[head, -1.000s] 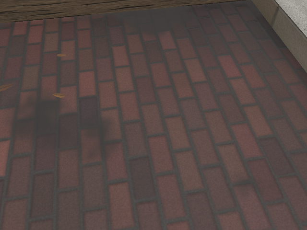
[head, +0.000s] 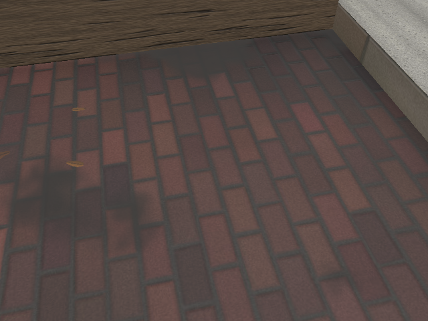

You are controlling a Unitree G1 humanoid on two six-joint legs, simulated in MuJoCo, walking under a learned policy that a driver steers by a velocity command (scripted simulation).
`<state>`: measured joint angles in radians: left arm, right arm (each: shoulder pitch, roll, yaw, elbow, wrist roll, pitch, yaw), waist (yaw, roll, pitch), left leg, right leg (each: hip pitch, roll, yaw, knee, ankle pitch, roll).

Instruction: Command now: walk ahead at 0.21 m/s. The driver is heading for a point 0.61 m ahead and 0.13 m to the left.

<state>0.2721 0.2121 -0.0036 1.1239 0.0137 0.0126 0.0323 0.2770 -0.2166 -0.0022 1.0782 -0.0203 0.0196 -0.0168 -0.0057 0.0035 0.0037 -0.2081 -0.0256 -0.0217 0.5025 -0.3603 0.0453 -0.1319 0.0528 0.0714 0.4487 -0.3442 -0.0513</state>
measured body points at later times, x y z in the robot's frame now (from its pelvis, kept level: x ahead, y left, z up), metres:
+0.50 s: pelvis +0.18 +0.03 -0.01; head +0.22 +0.05 +0.44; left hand +0.35 +0.26 -0.14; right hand +0.06 -0.18 -0.14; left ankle +0.02 +0.10 -0.74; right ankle +0.33 -0.07 -0.70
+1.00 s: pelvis +0.46 +0.02 +0.00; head +0.49 +0.02 +0.45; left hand +0.37 +0.24 -0.15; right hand +0.62 -0.19 -0.14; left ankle +0.61 +0.17 -0.70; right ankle +0.37 -0.04 -0.74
